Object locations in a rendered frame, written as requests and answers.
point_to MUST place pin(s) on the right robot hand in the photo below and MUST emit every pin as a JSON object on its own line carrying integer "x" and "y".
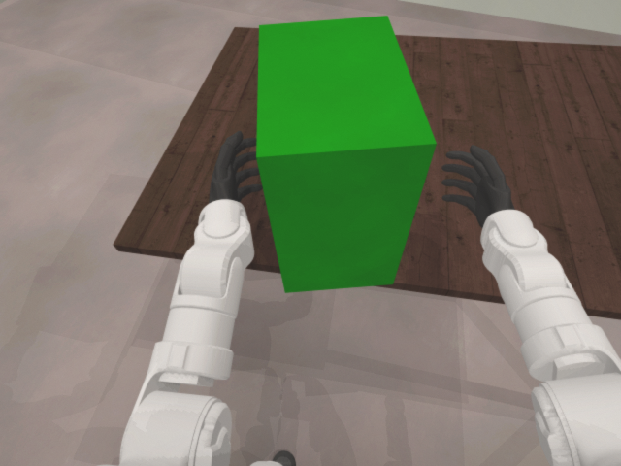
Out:
{"x": 488, "y": 188}

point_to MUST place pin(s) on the robot left upper arm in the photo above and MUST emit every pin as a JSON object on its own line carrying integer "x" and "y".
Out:
{"x": 178, "y": 429}

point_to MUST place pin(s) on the left robot hand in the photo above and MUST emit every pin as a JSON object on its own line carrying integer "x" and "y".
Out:
{"x": 225, "y": 178}

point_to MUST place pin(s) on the table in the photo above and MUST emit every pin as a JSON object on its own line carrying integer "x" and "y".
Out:
{"x": 550, "y": 113}

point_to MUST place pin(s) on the robot right upper arm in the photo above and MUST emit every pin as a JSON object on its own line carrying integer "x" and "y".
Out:
{"x": 578, "y": 420}

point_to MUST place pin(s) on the carton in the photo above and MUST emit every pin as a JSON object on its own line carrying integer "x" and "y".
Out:
{"x": 343, "y": 149}

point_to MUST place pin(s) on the robot right forearm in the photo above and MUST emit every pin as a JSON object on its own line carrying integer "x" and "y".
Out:
{"x": 559, "y": 339}

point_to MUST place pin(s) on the robot left forearm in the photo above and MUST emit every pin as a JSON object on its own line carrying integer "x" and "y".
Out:
{"x": 196, "y": 344}

